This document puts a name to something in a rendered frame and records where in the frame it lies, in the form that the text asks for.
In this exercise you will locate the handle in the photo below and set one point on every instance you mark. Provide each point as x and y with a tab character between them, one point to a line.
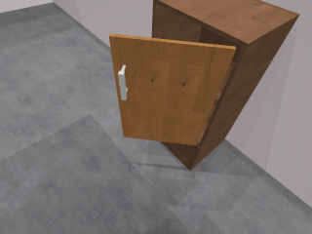
122	83

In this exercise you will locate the cupboard door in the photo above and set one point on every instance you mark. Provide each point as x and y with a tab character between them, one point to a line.
172	85

